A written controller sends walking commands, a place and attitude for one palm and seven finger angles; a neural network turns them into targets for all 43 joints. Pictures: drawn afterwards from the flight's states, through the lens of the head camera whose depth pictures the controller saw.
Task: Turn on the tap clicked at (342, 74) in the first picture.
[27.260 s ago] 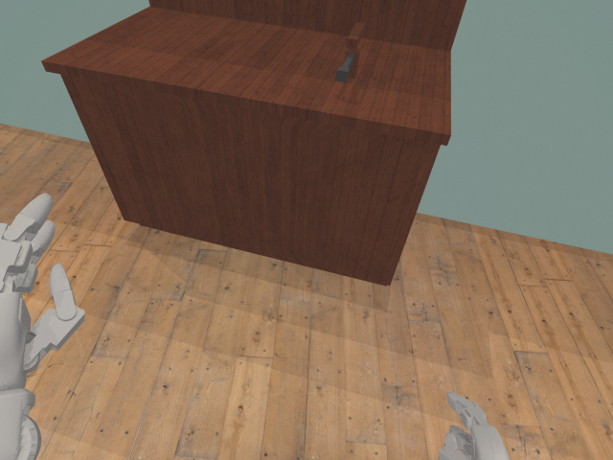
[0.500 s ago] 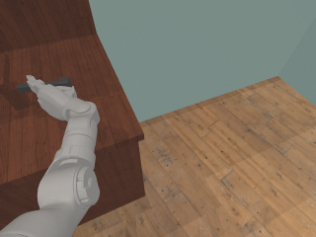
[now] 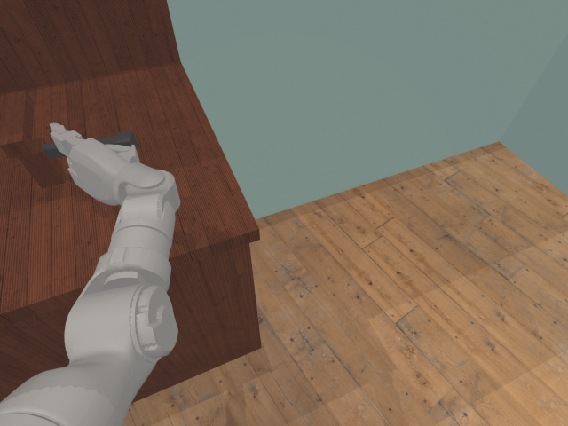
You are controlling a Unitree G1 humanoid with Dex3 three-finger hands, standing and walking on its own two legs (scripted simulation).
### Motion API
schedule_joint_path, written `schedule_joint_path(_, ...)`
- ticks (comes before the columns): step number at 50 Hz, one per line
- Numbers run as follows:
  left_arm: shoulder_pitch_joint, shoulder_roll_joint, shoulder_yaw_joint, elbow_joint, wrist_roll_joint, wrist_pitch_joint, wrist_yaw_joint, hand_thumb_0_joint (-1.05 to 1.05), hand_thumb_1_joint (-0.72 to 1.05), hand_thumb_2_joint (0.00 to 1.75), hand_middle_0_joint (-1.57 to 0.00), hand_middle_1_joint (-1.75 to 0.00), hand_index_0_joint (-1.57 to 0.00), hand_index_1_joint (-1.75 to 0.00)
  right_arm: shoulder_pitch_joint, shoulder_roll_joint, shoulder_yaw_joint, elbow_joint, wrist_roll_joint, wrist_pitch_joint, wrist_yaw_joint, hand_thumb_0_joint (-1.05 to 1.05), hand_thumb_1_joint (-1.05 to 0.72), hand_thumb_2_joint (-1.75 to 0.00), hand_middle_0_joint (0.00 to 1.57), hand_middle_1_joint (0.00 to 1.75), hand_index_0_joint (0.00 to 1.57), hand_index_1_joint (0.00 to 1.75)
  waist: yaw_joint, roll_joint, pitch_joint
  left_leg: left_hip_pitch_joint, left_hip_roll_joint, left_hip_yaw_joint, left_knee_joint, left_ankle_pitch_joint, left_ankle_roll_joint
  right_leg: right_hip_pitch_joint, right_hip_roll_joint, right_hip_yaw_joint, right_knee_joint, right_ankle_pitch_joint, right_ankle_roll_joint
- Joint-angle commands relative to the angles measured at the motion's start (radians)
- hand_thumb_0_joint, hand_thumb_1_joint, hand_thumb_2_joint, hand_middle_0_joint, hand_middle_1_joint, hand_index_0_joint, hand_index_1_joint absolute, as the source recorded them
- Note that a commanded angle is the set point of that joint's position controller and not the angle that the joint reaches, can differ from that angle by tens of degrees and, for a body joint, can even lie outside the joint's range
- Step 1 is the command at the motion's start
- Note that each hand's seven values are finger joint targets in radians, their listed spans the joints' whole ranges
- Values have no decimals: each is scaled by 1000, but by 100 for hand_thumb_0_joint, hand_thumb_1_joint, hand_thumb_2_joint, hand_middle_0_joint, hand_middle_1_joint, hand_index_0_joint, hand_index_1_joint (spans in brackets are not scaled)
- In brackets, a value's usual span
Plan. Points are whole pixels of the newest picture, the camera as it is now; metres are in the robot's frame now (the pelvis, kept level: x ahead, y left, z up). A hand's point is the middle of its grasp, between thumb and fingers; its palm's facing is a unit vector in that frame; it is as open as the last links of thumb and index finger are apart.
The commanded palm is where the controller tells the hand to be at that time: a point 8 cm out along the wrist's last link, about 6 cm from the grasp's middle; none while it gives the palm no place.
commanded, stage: lift the hand up off the lever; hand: left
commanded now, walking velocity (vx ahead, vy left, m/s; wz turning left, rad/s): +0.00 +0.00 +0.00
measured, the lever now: (126, 143) +0.55 +0.24 +0.10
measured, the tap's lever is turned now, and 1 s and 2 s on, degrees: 76 76 76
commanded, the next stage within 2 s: draw the hand back beside the body in 1.36 s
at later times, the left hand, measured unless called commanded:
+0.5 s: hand (126, 141) +0.48 +0.20 +0.16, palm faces +0.84 -0.53 -0.13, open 7.8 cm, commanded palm +0.42 +0.21 +0.16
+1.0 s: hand (119, 132) +0.47 +0.20 +0.18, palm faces +0.83 -0.54 -0.11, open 7.8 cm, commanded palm +0.42 +0.22 +0.17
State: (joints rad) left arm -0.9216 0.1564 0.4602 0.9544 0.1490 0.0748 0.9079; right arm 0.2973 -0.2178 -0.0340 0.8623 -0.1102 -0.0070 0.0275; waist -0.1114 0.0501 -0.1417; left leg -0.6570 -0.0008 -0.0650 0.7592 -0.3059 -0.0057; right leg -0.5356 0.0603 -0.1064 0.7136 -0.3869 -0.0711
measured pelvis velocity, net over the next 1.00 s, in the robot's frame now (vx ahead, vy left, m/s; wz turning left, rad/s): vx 0.01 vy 0.00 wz -0.01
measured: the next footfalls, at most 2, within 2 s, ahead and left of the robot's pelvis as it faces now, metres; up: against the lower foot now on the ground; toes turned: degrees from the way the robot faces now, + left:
none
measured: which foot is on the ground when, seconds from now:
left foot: down 0.00-1.00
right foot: down 0.00-1.00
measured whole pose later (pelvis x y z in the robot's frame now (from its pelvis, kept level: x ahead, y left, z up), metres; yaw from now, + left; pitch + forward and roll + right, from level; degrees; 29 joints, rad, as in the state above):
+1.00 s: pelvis +0.01 +0.00 +0.01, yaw -1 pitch +9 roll -1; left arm -0.88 0.12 0.46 0.79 0.13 0.21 0.91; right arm 0.24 -0.21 -0.03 0.85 -0.09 -0.01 0.01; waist -0.07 0.06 -0.14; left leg -0.54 0.00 -0.04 0.67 -0.29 -0.01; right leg -0.43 0.06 -0.08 0.64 -0.37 -0.07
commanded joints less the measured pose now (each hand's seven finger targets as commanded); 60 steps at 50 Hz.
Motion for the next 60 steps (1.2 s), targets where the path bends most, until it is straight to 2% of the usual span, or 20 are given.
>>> schedule_joint_path(1, -579, 175, -51, -207, 57, -69, 25, 0, 90, 90, -15, -15, -15, -15, 23, -132, -40, -69, -6, -45, -11, 0, -90, -90, 20, 30, 20, 30, -26, 17, -313, 215, 1, 11, -53, 165, 36, 64, -39, 66, -117, 257, 60)
schedule_joint_path(3, -584, 200, -33, -211, 73, -72, 40, 0, 90, 90, -15, -15, -15, -15, 33, -134, -42, -65, -11, -47, -9, 0, -90, -90, 20, 30, 20, 30, -20, 43, -343, 236, 4, 6, -56, 181, 31, 54, -35, 58, -107, 247, 54)
schedule_joint_path(6, -568, 165, -49, -196, 77, -63, 52, 0, 90, 90, -15, -15, -15, -15, 32, -131, -42, -67, -17, -51, -4, 0, -90, -90, 20, 30, 20, 30, -20, 27, -351, 244, 8, 10, -51, 206, 29, 55, -32, 53, -104, 263, 54)
schedule_joint_path(7, -542, 181, -34, -191, 78, -57, 53, 0, 90, 90, -15, -15, -15, -15, 36, -136, -43, -65, -18, -49, -4, 0, -90, -90, 20, 30, 20, 30, -7, 30, -354, 245, 7, 6, -58, 207, 25, 62, -29, 49, -103, 258, 50)
schedule_joint_path(9, -553, 184, -27, -188, 65, -47, 53, 0, 90, 90, -15, -15, -15, -15, 36, -137, -41, -72, -15, -47, -4, 0, -90, -90, 20, 30, 20, 30, -16, -8, -351, 229, 8, 15, -61, 209, 32, 84, -33, 55, -110, 281, 57)
schedule_joint_path(12, -498, 220, 14, -191, 56, -31, 48, 0, 90, 90, -15, -15, -15, -15, 36, -142, -45, -78, -12, -40, -9, 0, -90, -90, 20, 30, 20, 30, 7, -23, -353, 215, 6, 23, -72, 218, 32, 135, -38, 62, -118, 320, 59)
schedule_joint_path(19, -510, 245, 20, -229, 73, -20, 41, 0, 90, 90, -15, -15, -15, -15, 23, -138, -42, -85, -6, -44, -13, 0, -90, -90, 20, 30, 20, 30, -3, -67, -297, 181, 6, 38, -81, 186, 42, 157, -50, 76, -137, 344, 75)
schedule_joint_path(22, -523, 232, -8, -290, 74, -22, 26, 0, 90, 90, -15, -15, -15, -15, 13, -136, -45, -87, -3, -47, -18, 0, -90, -90, 20, 30, 20, 30, 1, -11, -321, 226, 4, 37, -84, 196, 41, 160, -44, 78, -144, 334, 66)
schedule_joint_path(28, -486, 120, -104, -279, 34, 8, -9, 0, 90, 90, -15, -15, -15, -15, 5, -131, -40, -85, 12, -55, -17, 0, -90, -90, 20, 30, 20, 30, -12, 0, -289, 276, 3, 33, -100, 221, 35, 147, -39, 63, -156, 334, 63)
schedule_joint_path(31, -485, 115, -100, -302, 9, 19, -13, 0, 90, 90, -15, -15, -15, -15, -4, -134, -42, -85, 16, -55, -20, 0, -90, -90, 20, 30, 20, 30, -4, -21, -303, 287, 0, 31, -107, 234, 33, 173, -42, 62, -161, 359, 64)
schedule_joint_path(33, -486, 103, -106, -321, 3, 26, -8, 0, 90, 90, -15, -15, -15, -15, -12, -132, -40, -85, 18, -54, -18, 0, -90, -90, 20, 30, 20, 30, 6, 19, -303, 313, 1, 25, -116, 255, 28, 166, -38, 56, -158, 351, 57)
schedule_joint_path(35, -490, 124, -84, -319, 6, 32, 5, 0, 90, 90, -15, -15, -15, -15, -19, -132, -39, -83, 15, -54, -18, 0, -90, -90, 20, 30, 20, 30, 9, -19, -289, 290, -2, 28, -112, 253, 29, 174, -42, 56, -158, 367, 61)
schedule_joint_path(37, -484, 171, -43, -346, 16, 32, 17, 0, 90, 90, -15, -15, -15, -15, -27, -137, -43, -85, 11, -46, -22, 0, -90, -90, 20, 30, 20, 30, 27, -22, -310, 297, -2, 27, -113, 269, 27, 196, -42, 59, -152, 384, 59)
schedule_joint_path(38, -494, 157, -55, -381, 19, 31, 22, 0, 90, 90, -15, -15, -15, -15, -33, -132, -42, -94, 12, -47, -21, 0, -90, -90, 20, 30, 20, 30, 29, -9, -332, 309, -1, 32, -114, 293, 26, 206, -45, 58, -145, 411, 59)
schedule_joint_path(42, -480, 199, -22, -370, 40, 49, 25, 0, 90, 90, -15, -15, -15, -15, -48, -133, -42, -94, 8, -36, -30, 0, -90, -90, 20, 30, 20, 30, 36, -38, -314, 281, -2, 38, -110, 284, 28, 222, -51, 64, -144, 431, 63)
schedule_joint_path(50, -400, 139, -68, -408, 7, 94, -20, 0, 90, 90, -15, -15, -15, -15, -59, -130, -40, -116, 26, -33, -38, 0, -90, -90, 20, 30, 20, 30, 37, -70, -325, 317, 0, 49, -127, 317, 30, 269, -56, 65, -160, 505, 74)
schedule_joint_path(51, -398, 129, -77, -390, 2, 103, -27, 0, 90, 90, -15, -15, -15, -15, -60, -130, -38, -112, 28, -33, -39, 0, -90, -90, 20, 30, 20, 30, 32, -81, -291, 309, 0, 49, -133, 311, 30, 265, -58, 64, -169, 506, 76)
schedule_joint_path(54, -425, 108, -103, -390, -12, 117, -39, 0, 90, 90, -15, -15, -15, -15, -71, -132, -35, -106, 35, -39, -42, 0, -90, -90, 20, 30, 20, 30, 24, -72, -248, 312, -2, 46, -147, 274, 32, 240, -56, 65, -190, 443, 74)
schedule_joint_path(57, -452, 133, -93, -455, -12, 111, -34, 0, 90, 90, -15, -15, -15, -15, -81, -131, -38, -102, 36, -44, -43, 0, -90, -90, 20, 30, 20, 30, 44, -7, -281, 350, -4, 41, -152, 289, 27, 248, -49, 64, -192, 417, 61)
schedule_joint_path(60, -497, 108, -119, -409, 2, 113, -18, 0, 90, 90, -15, -15, -15, -15, -82, -125, -33, -87, 31, -53, -40, 0, -90, -90, 20, 30, 20, 30, 25, -29, -246, 327, -3, 35, -149, 261, 28, 210, -48, 59, -192, 368, 60)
